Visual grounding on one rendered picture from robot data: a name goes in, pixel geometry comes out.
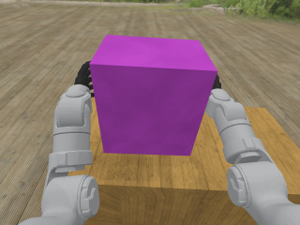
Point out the carton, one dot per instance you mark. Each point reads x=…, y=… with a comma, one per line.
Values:
x=151, y=93

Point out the right robot forearm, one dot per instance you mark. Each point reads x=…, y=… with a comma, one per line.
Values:
x=240, y=144

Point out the pedestal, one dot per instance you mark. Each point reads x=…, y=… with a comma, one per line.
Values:
x=141, y=189

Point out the robot left upper arm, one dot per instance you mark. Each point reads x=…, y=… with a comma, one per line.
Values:
x=68, y=200

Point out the left robot hand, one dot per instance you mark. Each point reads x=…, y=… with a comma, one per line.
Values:
x=82, y=77

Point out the right robot hand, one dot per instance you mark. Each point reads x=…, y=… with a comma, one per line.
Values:
x=217, y=84

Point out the robot right upper arm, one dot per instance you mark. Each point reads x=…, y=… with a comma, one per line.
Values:
x=260, y=189

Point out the left robot forearm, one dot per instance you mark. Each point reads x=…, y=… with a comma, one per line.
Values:
x=71, y=134

